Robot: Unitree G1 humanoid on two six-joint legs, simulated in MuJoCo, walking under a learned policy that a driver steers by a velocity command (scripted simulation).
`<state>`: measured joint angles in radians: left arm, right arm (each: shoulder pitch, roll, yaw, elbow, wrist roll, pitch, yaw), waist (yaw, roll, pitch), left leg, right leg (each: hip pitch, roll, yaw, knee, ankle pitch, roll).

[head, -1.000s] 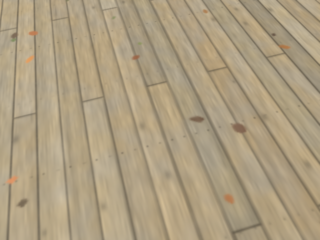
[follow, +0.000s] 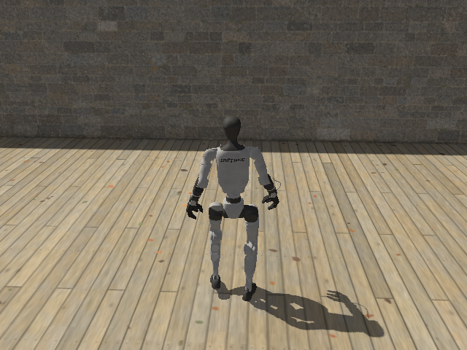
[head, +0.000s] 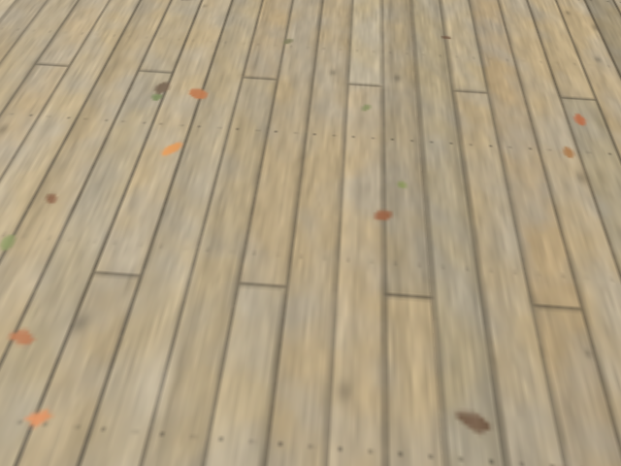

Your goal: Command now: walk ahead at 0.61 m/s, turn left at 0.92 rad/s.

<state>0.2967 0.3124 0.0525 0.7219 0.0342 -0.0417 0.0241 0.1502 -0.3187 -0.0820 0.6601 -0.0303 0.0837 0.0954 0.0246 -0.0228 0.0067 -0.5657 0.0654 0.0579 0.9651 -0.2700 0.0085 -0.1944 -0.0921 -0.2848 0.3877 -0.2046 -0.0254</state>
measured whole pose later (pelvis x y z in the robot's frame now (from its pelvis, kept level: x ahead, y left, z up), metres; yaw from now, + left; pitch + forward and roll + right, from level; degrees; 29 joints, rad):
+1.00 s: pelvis +0.72 +0.21 -0.01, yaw -6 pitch +3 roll +1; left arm 0.49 0.30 0.07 0.87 -0.01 -0.07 -0.02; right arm -0.07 -0.25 0.06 0.55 -0.04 -0.07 0.03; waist 0.15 0.00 0.03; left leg -0.72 0.09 -0.08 0.61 0.06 -0.04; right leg 0.09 0.16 0.26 0.26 -0.36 -0.17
